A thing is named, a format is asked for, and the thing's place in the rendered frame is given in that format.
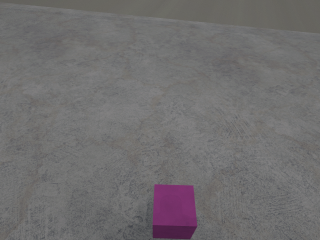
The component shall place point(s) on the carton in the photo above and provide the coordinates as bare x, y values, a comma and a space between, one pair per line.
174, 211

